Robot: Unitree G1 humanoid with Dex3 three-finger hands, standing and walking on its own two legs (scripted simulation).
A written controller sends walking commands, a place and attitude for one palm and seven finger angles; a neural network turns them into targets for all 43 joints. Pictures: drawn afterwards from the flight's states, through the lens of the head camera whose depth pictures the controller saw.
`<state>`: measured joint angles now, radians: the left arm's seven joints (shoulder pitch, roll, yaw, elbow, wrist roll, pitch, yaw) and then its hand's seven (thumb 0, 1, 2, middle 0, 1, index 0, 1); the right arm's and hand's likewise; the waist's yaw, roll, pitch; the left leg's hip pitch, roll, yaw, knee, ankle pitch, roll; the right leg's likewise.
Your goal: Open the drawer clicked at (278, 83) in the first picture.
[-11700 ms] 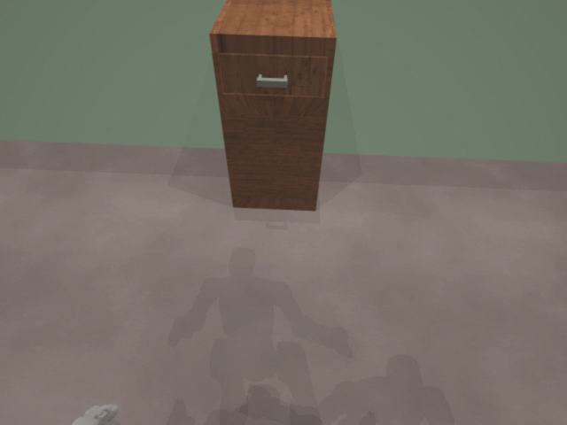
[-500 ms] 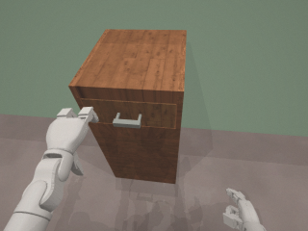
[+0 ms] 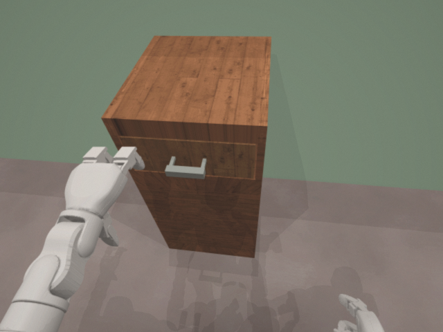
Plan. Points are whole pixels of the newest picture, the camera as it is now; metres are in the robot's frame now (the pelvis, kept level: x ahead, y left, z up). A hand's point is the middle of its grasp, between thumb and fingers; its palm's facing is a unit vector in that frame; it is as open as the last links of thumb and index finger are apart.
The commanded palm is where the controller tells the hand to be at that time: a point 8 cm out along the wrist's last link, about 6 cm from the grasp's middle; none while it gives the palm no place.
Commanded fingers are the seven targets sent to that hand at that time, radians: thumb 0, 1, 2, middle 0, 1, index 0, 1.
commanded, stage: move the hooked fingers above the handle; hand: left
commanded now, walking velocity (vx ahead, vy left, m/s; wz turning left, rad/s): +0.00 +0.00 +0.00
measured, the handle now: (187, 166) +0.52 +0.18 -0.08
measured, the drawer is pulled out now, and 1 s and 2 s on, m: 0.00 0.00 0.00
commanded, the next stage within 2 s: none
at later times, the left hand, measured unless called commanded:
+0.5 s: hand (134, 187) +0.35 +0.23 +0.04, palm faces -0.01 -0.04 -1.00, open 13.8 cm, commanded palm +0.34 +0.23 +0.10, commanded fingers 0.00 -0.50 0.30 -0.30 -1.20 -0.30 -1.20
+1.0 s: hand (158, 175) +0.42 +0.21 +0.01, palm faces -0.06 -0.03 -1.00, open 13.8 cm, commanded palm +0.40 +0.20 +0.07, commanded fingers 0.00 -0.50 0.30 -0.30 -1.20 -0.30 -1.20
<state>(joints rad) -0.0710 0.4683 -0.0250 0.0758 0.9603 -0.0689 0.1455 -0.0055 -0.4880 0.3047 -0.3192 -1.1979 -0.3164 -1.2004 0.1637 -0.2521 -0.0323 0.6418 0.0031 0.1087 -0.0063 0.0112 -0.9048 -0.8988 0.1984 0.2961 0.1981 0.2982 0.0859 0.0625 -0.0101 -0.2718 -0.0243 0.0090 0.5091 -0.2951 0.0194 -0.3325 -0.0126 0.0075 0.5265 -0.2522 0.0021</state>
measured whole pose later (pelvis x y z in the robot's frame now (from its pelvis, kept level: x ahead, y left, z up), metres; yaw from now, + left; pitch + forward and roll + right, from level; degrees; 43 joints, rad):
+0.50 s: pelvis +0.00 -0.02 -0.01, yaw +0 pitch +7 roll +1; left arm -0.32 0.46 -0.05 0.44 1.01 -0.07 0.18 0.00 -0.49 0.30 -0.32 -1.20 -0.31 -1.20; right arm 0.18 -0.25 -0.04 0.66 0.01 0.09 -0.04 0.01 -0.90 -0.90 0.20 0.30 0.20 0.30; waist 0.05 0.05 -0.04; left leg -0.37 -0.01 0.00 0.57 -0.31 0.00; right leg -0.44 0.00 0.00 0.59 -0.27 -0.02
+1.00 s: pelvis +0.01 -0.01 -0.02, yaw +0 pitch +13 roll +0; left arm -0.52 0.40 -0.09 0.73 1.06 -0.05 0.27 -0.01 -0.49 0.31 -0.32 -1.20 -0.31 -1.20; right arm 0.27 -0.25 -0.07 0.68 0.00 0.11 -0.02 0.01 -0.90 -0.90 0.20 0.30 0.20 0.30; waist -0.01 0.05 -0.09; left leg -0.52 -0.01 0.01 0.66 -0.37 0.01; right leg -0.58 0.00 0.01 0.67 -0.31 -0.01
